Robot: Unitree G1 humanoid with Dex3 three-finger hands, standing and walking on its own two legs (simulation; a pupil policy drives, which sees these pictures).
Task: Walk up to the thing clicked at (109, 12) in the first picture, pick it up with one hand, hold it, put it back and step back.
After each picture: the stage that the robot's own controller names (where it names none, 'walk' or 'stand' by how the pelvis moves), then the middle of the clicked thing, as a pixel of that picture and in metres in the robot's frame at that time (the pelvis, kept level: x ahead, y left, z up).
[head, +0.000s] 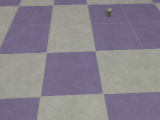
stand; (109, 12) +2.18 -0.41 -0.72
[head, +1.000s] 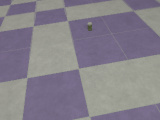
walk; (89, 26) +2.05 +0.06 -0.70
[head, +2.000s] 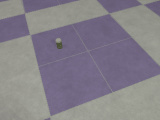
walk; (59, 43) +1.38 +0.36 -0.71
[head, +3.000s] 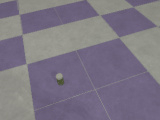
walk; (60, 79) +0.92 +0.29 -0.72
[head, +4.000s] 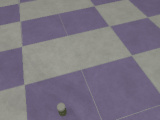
walk; (61, 109) +0.59 +0.24 -0.71
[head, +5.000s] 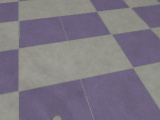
stand; out of the picture +0.49 +0.19 -0.71
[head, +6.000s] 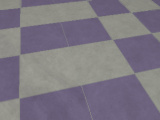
stand; out of the picture +0.46 +0.19 -0.72
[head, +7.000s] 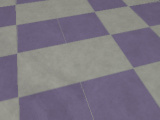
stand; out of the picture +0.44 +0.20 -0.72
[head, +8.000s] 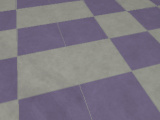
stand; out of the picture +0.46 +0.20 -0.73
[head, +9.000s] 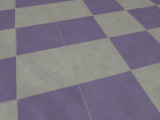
stand; out of the picture +0.46 +0.21 -0.73
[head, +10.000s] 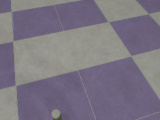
go down; (56, 115) +0.47 +0.20 -0.71
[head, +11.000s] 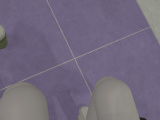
go down; out of the picture +0.52 +0.28 -0.28
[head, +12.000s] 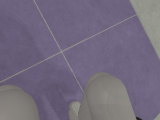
close in; out of the picture +0.50 +0.30 -0.27
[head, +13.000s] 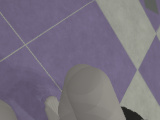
close; out of the picture +0.48 +0.33 -0.23
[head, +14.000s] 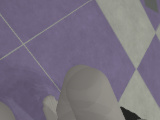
close; out of the picture +0.48 +0.34 -0.24
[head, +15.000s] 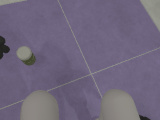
lift; (26, 56) +0.52 +0.26 -0.34
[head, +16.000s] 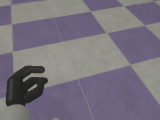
close; out of the picture +0.48 +0.19 -0.66
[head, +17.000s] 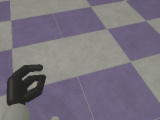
close; out of the picture +0.47 +0.21 -0.68
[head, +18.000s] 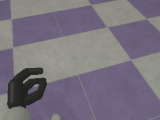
hold; out of the picture +0.47 +0.20 -0.68
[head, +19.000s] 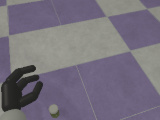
hold; (54, 111) +0.48 +0.20 -0.66
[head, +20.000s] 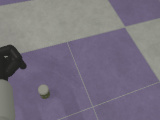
crouch; (44, 92) +0.50 +0.21 -0.58
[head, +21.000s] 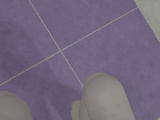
lower; out of the picture +0.52 +0.29 -0.27
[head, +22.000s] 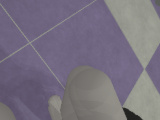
lower; out of the picture +0.49 +0.33 -0.25
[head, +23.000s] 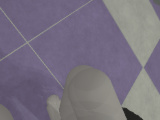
lower; out of the picture +0.49 +0.34 -0.24
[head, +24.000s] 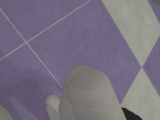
lower; out of the picture +0.49 +0.34 -0.25
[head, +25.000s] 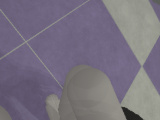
lower; out of the picture +0.49 +0.34 -0.25
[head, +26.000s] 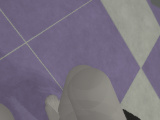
open; out of the picture +0.49 +0.34 -0.25
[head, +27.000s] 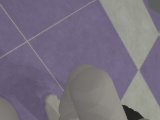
rise; out of the picture +0.49 +0.34 -0.25
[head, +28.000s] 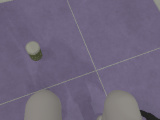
walk; (34, 51) +0.54 +0.25 -0.37
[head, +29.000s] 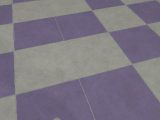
stand; out of the picture +0.48 +0.19 -0.66
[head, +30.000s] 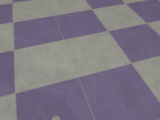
stand; out of the picture +0.48 +0.20 -0.67
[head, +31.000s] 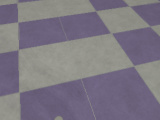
stand; out of the picture +0.48 +0.19 -0.69
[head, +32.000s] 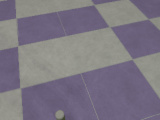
walk; (60, 117) +0.51 +0.19 -0.72
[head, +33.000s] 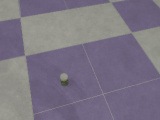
walk; (64, 79) +0.71 +0.15 -0.70
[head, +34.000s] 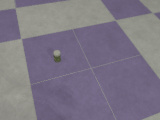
walk; (57, 56) +1.01 +0.23 -0.70
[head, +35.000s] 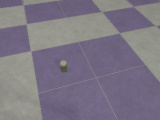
stand; (63, 66) +1.07 +0.21 -0.71
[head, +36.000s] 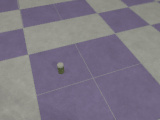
stand; (60, 68) +1.08 +0.24 -0.72
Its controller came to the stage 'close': yes
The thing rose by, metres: 0.01
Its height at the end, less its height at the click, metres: +0.00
